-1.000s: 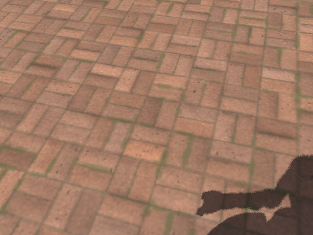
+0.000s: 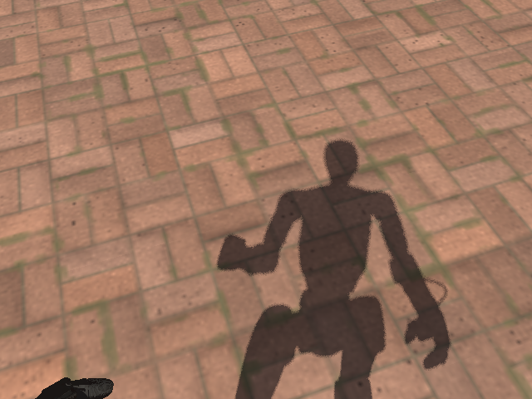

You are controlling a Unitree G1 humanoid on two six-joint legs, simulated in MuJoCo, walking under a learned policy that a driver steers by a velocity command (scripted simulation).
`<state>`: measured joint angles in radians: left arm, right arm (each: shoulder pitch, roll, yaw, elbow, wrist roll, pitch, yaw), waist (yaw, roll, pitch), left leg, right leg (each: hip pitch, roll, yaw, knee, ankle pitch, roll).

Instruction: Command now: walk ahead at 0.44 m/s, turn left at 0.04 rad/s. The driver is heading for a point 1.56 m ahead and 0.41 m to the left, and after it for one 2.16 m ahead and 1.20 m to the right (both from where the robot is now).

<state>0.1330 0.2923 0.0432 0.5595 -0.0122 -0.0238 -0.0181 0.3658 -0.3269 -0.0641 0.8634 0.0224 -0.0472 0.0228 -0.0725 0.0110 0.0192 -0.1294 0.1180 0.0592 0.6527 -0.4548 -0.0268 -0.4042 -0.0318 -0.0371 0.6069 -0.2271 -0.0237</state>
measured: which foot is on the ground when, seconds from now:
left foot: up 0.00-0.48, down 0.50-0.96, up 0.98-1.00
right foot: down 0.00-0.50, up 0.52-0.92, down 0.94-1.00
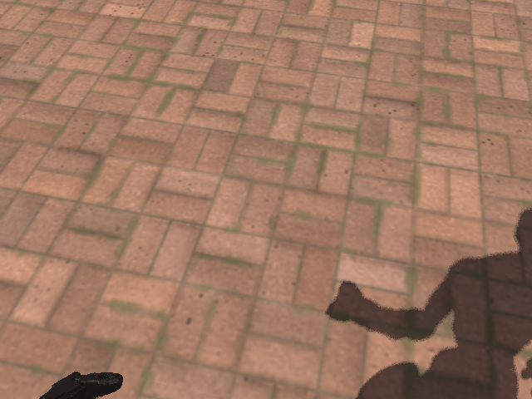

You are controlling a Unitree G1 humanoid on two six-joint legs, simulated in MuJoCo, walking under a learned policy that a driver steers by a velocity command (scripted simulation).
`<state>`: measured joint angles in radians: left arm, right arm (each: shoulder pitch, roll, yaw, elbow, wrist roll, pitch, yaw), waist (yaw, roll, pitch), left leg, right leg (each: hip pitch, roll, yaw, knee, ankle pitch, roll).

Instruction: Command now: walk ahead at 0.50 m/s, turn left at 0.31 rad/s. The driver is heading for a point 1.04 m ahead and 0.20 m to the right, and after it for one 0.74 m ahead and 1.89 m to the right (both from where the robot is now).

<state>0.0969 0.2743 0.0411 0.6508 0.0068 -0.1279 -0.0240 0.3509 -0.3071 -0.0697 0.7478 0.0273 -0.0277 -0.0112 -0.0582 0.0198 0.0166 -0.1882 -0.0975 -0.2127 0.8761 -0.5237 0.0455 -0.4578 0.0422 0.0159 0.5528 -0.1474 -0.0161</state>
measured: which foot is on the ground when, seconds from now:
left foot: up 0.00-0.40, down 0.42-0.90, up 0.92-1.00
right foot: down 0.00-0.42, up 0.44-0.90, down 0.92-1.00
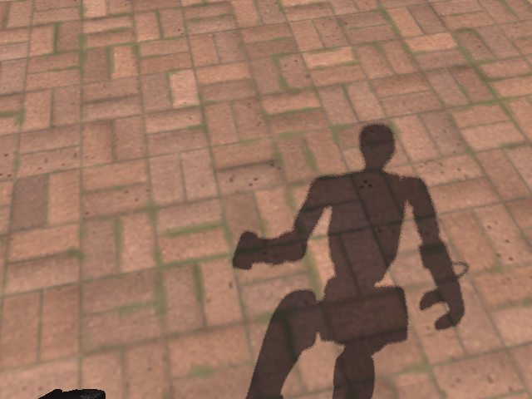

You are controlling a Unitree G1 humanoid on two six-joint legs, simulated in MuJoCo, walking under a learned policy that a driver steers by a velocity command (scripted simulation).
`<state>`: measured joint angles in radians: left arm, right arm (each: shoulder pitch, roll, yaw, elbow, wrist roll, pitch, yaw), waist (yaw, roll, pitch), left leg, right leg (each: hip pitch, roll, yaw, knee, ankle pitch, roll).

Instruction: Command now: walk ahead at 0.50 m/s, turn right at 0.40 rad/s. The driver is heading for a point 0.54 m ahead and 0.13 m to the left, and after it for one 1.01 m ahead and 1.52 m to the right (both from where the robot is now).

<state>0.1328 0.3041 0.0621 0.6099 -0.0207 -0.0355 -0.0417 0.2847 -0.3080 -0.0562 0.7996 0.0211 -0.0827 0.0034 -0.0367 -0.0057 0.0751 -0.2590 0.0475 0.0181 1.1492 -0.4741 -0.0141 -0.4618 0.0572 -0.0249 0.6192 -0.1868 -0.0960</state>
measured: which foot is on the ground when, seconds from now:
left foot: up 0.00-0.44, down 0.46-0.94, up 0.96-1.00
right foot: down 0.00-0.48, up 0.50-0.90, down 0.92-1.00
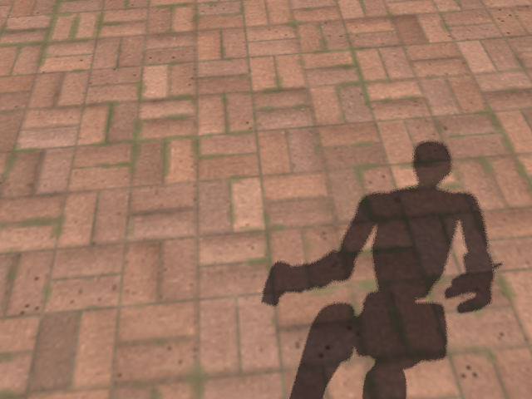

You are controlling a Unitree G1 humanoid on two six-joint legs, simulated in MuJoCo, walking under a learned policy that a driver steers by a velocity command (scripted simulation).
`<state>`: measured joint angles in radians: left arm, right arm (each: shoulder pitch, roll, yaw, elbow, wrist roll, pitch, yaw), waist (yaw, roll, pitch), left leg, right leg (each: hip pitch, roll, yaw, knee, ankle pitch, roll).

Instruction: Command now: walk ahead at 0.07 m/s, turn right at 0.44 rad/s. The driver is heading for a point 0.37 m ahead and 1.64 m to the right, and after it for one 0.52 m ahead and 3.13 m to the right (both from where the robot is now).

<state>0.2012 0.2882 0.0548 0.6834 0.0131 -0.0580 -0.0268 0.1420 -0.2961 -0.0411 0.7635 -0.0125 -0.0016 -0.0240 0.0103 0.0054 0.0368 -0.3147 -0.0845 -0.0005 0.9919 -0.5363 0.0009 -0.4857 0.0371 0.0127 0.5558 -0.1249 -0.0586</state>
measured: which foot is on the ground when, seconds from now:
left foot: up 0.00-0.32, down 0.34-0.78, up 0.80-1.00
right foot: down 0.00-0.34, up 0.36-0.76, down 0.78-1.00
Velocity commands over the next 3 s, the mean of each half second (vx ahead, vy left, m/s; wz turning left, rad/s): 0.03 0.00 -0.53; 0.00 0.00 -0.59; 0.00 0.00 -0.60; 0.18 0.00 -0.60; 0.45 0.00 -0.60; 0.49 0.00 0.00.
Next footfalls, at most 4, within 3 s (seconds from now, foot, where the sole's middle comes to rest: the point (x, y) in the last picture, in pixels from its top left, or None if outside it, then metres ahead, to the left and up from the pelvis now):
0.34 left None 0.13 0.15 -0.76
0.78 right None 0.02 -0.09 -0.76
1.22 left None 0.16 0.08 -0.76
1.64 right None -0.06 -0.07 -0.76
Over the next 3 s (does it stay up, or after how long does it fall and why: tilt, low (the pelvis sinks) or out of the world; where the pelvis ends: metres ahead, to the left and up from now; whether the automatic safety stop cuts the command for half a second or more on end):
stays up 0.08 -0.54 0.02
